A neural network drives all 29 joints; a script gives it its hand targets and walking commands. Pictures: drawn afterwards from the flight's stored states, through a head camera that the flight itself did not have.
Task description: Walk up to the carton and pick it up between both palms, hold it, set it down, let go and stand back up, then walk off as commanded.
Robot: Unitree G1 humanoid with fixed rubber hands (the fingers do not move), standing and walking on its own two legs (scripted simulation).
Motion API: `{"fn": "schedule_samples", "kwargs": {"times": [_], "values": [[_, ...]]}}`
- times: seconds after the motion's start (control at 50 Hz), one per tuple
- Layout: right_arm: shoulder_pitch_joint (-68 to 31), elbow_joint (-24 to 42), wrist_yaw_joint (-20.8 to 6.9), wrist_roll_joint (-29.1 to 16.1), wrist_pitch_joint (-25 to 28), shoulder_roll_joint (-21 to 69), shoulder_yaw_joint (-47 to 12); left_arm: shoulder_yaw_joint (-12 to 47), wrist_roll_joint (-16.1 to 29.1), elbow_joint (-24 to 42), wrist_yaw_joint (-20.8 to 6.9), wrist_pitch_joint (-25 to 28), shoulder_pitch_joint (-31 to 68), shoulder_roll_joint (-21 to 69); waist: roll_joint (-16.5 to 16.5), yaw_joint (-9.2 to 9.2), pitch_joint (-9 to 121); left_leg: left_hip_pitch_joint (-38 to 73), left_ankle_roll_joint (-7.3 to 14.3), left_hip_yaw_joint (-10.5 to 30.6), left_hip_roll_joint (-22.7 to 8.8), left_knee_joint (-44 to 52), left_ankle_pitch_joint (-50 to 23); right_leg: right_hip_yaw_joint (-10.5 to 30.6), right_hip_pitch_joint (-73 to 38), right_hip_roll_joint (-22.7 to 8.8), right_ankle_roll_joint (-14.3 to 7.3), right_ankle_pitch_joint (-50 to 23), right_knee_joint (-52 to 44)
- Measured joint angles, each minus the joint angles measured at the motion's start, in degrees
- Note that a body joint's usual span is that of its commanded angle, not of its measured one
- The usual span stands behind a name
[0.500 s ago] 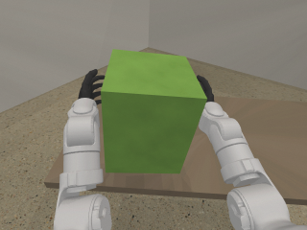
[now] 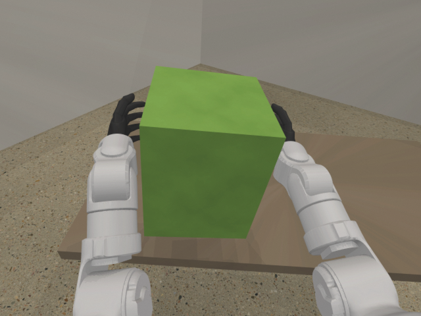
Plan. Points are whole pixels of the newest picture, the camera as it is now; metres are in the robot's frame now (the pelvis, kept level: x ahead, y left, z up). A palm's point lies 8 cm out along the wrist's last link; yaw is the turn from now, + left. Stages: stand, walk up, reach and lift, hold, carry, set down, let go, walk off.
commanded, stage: hold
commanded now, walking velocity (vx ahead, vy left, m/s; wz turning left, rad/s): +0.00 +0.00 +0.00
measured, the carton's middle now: (202, 154) +0.39 +0.01 +0.17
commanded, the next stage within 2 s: set down in 0.14 s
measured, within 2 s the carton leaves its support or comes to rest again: neither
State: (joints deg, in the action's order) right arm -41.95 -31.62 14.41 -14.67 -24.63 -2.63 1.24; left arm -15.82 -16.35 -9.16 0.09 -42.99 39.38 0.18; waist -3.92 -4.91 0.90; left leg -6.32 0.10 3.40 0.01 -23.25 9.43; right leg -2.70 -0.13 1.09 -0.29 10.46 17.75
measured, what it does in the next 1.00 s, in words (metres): stands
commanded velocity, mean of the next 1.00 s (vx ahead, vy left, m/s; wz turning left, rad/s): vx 0.00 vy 0.00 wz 0.00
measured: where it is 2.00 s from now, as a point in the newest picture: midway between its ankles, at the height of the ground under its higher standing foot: outside the picture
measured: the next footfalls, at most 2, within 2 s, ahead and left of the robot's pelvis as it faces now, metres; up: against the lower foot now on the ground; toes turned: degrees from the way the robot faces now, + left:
none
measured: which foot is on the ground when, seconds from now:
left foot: down 0.00-1.00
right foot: down 0.00-1.00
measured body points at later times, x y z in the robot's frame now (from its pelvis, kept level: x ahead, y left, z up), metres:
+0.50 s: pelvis +0.01 +0.00 +0.00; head -0.05 +0.02 +0.45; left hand +0.39 +0.16 +0.23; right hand +0.40 -0.13 +0.20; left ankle +0.04 +0.11 -0.75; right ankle +0.00 -0.12 -0.75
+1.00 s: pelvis +0.02 -0.02 +0.00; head -0.01 +0.01 +0.45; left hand +0.41 +0.14 +0.18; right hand +0.41 -0.15 +0.16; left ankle +0.04 +0.11 -0.75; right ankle +0.00 -0.12 -0.75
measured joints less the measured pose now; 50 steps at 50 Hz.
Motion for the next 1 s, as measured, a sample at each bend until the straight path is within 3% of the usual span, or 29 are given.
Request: {"fn": "schedule_samples", "kwargs": {"times": [0.08, 0.26, 0.42, 0.5, 0.62, 0.76, 0.92, 1.0], "values": [[0.5, 0.9, 0.0, -1.4, 0.2, -1.3, -1.4, 0.5, -0.4, 1.6, 0.5, -0.4, -0.6, 0.7, 0.8, 0.63, 0.2, -0.4, 0.0, -0.6, -0.4, -0.5, 0.4, 0.6, 0.4, 0.3, 0.0, -0.2, 0.0], [0.2, 0.4, -0.2, 0.5, 0.8, 0.0, 0.1, 0.0, 0.8, 0.5, 0.6, 0.6, -0.1, 0.1, 0.7, 0.62, 1.0, 0.5, 0.0, -0.3, 0.1, 1.4, -0.5, 0.3, 0.0, -0.1, 0.0, -0.2, -0.5], [-1.8, -5.4, -3.4, 9.5, 9.1, 3.6, 7.2, -5.2, -4.9, -5.6, -2.9, 8.0, 4.3, 2.5, 1.0, 1.77, -0.8, 4.1, 0.2, -0.6, 0.7, 4.3, -1.5, 0.4, -2.8, -0.8, 0.1, -0.2, -1.6], [-0.4, -8.3, -4.6, 11.9, 13.6, 4.6, 8.6, -5.2, -6.2, -7.2, -3.2, 10.7, 2.9, 3.1, 0.5, 2.45, -2.0, 6.4, 0.0, -0.5, 0.7, 5.5, -1.5, 0.1, -5.2, -0.9, 0.0, -0.1, -2.9], [5.0, -7.8, -3.6, 10.5, 18.3, 4.7, 5.4, -2.2, -4.5, -4.9, -2.4, 12.6, -2.5, 3.1, -1.0, 2.62, -4.3, 6.9, -0.5, 0.2, 0.3, 5.0, -0.7, -0.8, -6.6, -0.4, -0.5, 0.1, -3.9], [8.9, -4.3, -3.6, 8.1, 20.6, 2.9, 2.5, 2.1, -1.0, -1.7, 1.2, 14.5, -7.4, 3.3, -0.7, 2.53, -4.0, 2.5, -0.9, 0.3, -0.6, 2.3, 0.4, -1.0, -3.2, 0.5, -0.9, 0.0, -3.3], [6.4, -6.3, -4.1, 8.5, 20.8, 1.7, 3.2, 1.0, -1.1, -4.6, 1.9, 15.6, -4.8, 3.9, 0.4, 4.00, -2.5, 0.9, -1.1, -1.3, -1.0, 3.3, -0.2, 0.3, 0.1, 0.6, -1.1, 0.2, -1.8], [4.3, -8.6, -4.1, 10.2, 20.6, 2.1, 4.2, -1.2, -2.0, -7.5, 0.9, 16.4, -3.0, 3.9, 0.5, 4.57, -2.4, 2.0, -1.1, -1.6, -0.9, 4.6, -0.7, 0.5, -0.3, 0.4, -1.2, 0.3, -1.8]]}}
